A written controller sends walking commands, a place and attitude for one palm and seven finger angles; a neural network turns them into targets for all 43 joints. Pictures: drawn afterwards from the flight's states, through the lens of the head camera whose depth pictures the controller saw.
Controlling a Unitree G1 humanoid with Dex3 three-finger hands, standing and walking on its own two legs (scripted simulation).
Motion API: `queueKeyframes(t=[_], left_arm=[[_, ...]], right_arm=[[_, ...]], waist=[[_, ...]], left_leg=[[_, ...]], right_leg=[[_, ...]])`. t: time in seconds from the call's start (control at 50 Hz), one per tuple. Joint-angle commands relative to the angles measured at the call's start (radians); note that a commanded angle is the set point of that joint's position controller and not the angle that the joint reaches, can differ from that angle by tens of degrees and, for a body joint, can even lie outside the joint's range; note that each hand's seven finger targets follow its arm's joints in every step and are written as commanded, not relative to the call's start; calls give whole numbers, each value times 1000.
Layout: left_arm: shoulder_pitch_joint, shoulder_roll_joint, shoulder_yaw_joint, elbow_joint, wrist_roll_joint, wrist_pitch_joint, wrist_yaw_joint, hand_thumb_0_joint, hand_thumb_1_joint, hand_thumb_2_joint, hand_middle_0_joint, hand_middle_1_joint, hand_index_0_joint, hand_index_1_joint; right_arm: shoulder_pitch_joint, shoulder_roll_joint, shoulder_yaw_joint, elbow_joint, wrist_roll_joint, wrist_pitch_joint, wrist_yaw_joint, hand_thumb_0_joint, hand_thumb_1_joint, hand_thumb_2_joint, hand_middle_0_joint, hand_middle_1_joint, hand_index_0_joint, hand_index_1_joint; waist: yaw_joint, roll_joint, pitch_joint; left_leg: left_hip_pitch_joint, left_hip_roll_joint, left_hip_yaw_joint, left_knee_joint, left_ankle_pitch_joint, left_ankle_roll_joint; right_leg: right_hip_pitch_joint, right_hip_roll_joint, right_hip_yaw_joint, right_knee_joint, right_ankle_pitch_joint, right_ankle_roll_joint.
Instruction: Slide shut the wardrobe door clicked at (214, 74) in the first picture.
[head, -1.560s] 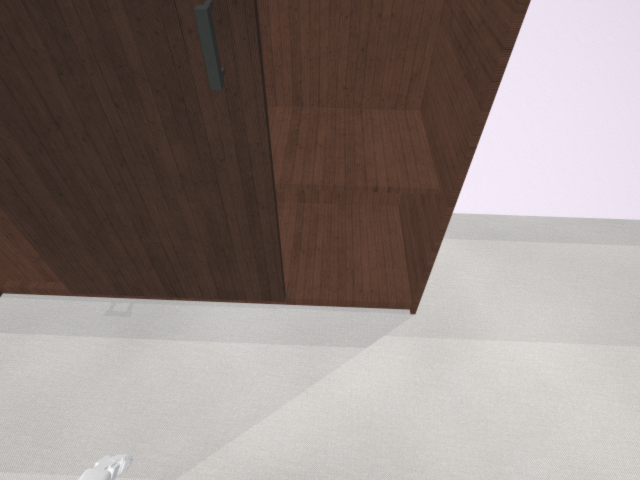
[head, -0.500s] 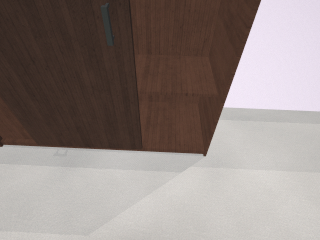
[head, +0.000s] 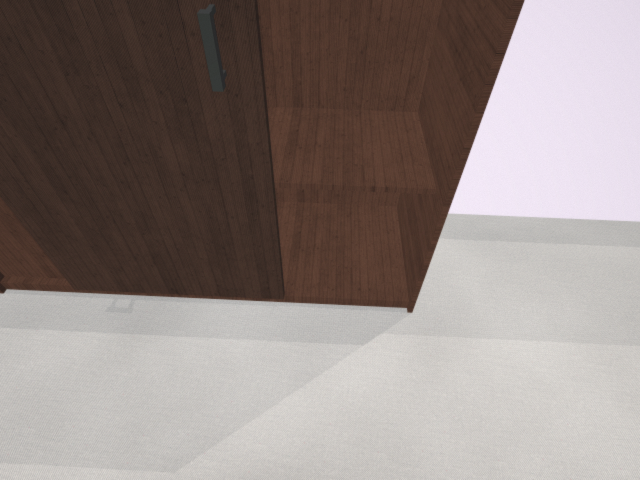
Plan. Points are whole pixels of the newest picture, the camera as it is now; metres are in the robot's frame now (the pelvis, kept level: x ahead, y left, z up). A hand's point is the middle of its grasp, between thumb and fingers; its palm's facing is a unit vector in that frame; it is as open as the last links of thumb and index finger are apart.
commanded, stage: take the last steps up to it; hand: left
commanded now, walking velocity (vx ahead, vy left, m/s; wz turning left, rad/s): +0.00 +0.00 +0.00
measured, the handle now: (215, 48) +0.80 +0.26 +0.17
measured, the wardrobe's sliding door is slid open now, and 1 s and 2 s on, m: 0.46 0.46 0.46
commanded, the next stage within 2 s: come to a stop and stand still in 0.94 s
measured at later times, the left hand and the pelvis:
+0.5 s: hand out of the picture +0.02 +0.25 -0.20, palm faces +0.06 -0.98 -0.18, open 7.4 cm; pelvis +0.07 +0.06 -0.02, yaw +1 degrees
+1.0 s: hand (204, 348) +0.37 +0.24 -0.19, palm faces +0.04 -0.98 -0.18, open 7.3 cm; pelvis +0.26 +0.07 -0.03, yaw +2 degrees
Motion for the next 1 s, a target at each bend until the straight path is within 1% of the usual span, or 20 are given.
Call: queueKeyframes(t=[0.0,0.1,0.16,0.22,0.26,0.32,0.38,0.4,0.42,0.44,0.52,0.56,0.64,0.8,0.86,0.9,0.92,0.94,0.96,0.98], left_arm=[[-39,207,44,-66,-1,-24,11,0,900,900,-200,-300,-200,-300],[-18,157,35,-55,-2,-17,13,0,900,900,-200,-300,-200,-300],[67,105,29,-32,5,5,11,0,900,900,-200,-300,-200,-300],[147,157,58,-36,12,10,9,0,900,900,-200,-300,-200,-300],[188,157,74,-44,15,-3,11,0,900,900,-200,-300,-200,-300],[183,145,86,-58,18,-24,12,0,900,900,-200,-300,-200,-300],[136,89,81,-68,12,-18,7,0,900,900,-200,-300,-200,-300],[145,39,69,-70,8,-12,4,0,900,900,-200,-300,-200,-300],[145,-28,58,-91,2,-7,-4,0,900,900,-200,-300,-200,-300],[100,-55,52,-130,6,-13,0,0,900,900,-200,-300,-200,-300],[114,-68,64,-77,18,-22,-16,0,900,900,-200,-300,-200,-300],[162,-105,60,-58,20,-20,-17,0,900,900,-200,-300,-200,-300],[131,-121,64,-64,17,-17,-14,0,900,900,-200,-300,-200,-300],[-46,-165,62,-127,8,-28,-12,0,900,900,-200,-300,-200,-300],[37,-150,70,-110,12,-33,-4,0,900,900,-200,-300,-200,-300],[234,-115,86,-57,18,-44,3,0,900,900,-200,-300,-200,-300],[343,-49,102,-32,25,-58,12,0,900,900,-200,-300,-200,-300],[436,29,124,-14,23,-65,20,0,900,900,-200,-300,-200,-300],[419,52,123,-10,-1,-61,22,0,900,900,-200,-300,-200,-300],[315,20,116,-37,-2,-56,26,0,900,900,-200,-300,-200,-300]], right_arm=[[-38,-207,-43,-65,-2,-25,-11,0,-900,-900,200,300,200,300],[-19,-158,-29,-53,-5,-20,-9,0,-900,-900,200,300,200,300],[48,-73,-11,-38,-16,3,-1,0,-900,-900,200,300,200,300],[64,-61,-18,-63,-22,10,2,0,-900,-900,200,300,200,300],[52,-67,-31,-90,-22,4,6,0,-900,-900,200,300,200,300],[94,-33,-40,-107,-12,-13,17,0,-900,-900,200,300,200,300],[262,19,-37,-62,-7,-25,15,0,-900,-900,200,300,200,300],[347,-12,-49,-34,-8,-30,5,0,-900,-900,200,300,200,300],[437,-98,-77,-15,-20,-33,-4,0,-900,-900,200,300,200,300],[486,-121,-81,-18,-20,-31,-14,0,-900,-900,200,300,200,300],[340,23,-43,-47,-8,-53,-21,0,-900,-900,200,300,200,300],[366,45,-42,-32,-7,-72,-27,0,-900,-900,200,300,200,300],[430,84,-41,11,-2,-87,-37,0,-900,-900,200,300,200,300],[484,123,-40,64,-13,-78,-45,0,-900,-900,200,300,200,300],[458,99,-48,65,-10,-71,-47,0,-900,-900,200,300,200,300],[414,80,-54,49,-4,-69,-46,0,-900,-900,200,300,200,300],[426,105,-52,34,4,-69,-37,0,-900,-900,200,300,200,300],[470,141,-50,8,12,-77,-29,0,-900,-900,200,300,200,300],[434,127,-55,3,8,-69,-32,0,-900,-900,200,300,200,300],[381,135,-61,-3,6,-62,-28,0,-900,-900,200,300,200,300]], waist=[[-5,-3,-60],[-1,6,-74],[13,-35,-32],[43,-180,40],[56,-161,86],[26,-108,83],[-51,-75,63],[-77,50,53],[-105,324,46],[-106,330,84],[-29,22,137],[-14,25,86],[-17,62,42],[-51,105,139],[-6,87,107],[86,57,19],[122,-65,-71],[123,-233,-195],[101,-157,-196],[76,-77,-88]], left_leg=[[18,104,-87,-53,130,34],[16,101,-79,-47,110,28],[-72,52,-34,20,-117,17],[-259,4,33,205,-246,10],[-361,38,21,346,-276,16],[-332,65,28,332,-264,24],[9,8,104,97,-95,23],[114,37,27,27,-149,34],[167,235,-277,-118,-364,107],[127,345,-454,-239,-421,180],[-27,282,-295,-240,-211,206],[46,236,-176,-206,48,187],[180,220,-99,-167,357,204],[164,203,-12,-121,575,178],[141,217,10,-1,795,168],[79,182,45,226,773,128],[-98,127,62,469,540,99],[-317,-44,113,804,-141,54],[-356,-34,18,987,-373,61],[-383,21,-15,1003,-314,66]], right_leg=[[6,-122,111,-63,129,-25],[23,-123,105,-62,97,-16],[9,-140,153,-95,-219,-25],[44,-266,327,-210,-455,-107],[59,-343,401,-231,-420,-177],[45,-354,302,-171,-255,-193],[-178,-216,89,-27,-230,-104],[-269,-138,19,131,-239,-66],[-423,-20,-108,421,-330,-10],[-524,1,-76,606,-409,-9],[-494,-120,-2,778,-157,-23],[-492,-119,-26,758,-86,-1],[-550,-112,-50,691,-51,16],[-451,-65,-120,355,-4,-19],[-287,-15,-139,297,-31,-56],[-43,3,-132,198,55,-71],[185,-111,16,164,140,-124],[368,-404,450,49,323,-258],[312,-482,535,-42,347,-321],[174,-450,457,-89,169,-314]])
